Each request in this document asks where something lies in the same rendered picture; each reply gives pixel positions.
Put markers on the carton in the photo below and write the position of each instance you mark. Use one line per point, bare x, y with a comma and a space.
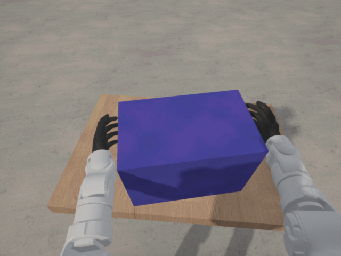
186, 146

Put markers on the robot right hand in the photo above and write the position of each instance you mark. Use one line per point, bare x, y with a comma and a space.
266, 122

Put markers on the right robot upper arm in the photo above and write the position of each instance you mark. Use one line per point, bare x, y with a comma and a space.
312, 233

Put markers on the robot left hand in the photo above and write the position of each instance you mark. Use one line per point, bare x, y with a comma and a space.
100, 140

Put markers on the table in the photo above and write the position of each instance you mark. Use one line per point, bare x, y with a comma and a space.
257, 206

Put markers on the right robot forearm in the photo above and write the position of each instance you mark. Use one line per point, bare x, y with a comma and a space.
292, 181

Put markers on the left robot forearm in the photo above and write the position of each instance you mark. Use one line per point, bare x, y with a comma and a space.
92, 229

